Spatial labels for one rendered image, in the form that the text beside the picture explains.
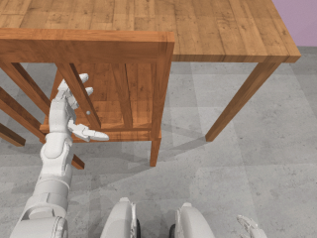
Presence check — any robot left hand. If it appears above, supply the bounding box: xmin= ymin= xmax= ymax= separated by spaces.
xmin=49 ymin=73 xmax=110 ymax=142

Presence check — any table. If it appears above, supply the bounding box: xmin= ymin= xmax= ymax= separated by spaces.
xmin=0 ymin=0 xmax=301 ymax=147

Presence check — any robot left upper arm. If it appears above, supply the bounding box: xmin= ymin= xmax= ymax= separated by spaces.
xmin=12 ymin=216 xmax=68 ymax=238

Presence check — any left robot forearm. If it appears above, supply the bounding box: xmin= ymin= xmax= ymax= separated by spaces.
xmin=9 ymin=131 xmax=74 ymax=238

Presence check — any robot right hand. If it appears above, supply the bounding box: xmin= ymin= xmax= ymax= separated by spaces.
xmin=236 ymin=214 xmax=267 ymax=238

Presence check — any robot right shin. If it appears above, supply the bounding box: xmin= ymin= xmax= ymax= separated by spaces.
xmin=174 ymin=202 xmax=192 ymax=238

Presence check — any right robot thigh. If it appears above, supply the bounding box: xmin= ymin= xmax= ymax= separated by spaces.
xmin=175 ymin=206 xmax=216 ymax=238

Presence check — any chair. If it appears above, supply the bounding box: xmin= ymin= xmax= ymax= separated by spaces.
xmin=0 ymin=28 xmax=175 ymax=170

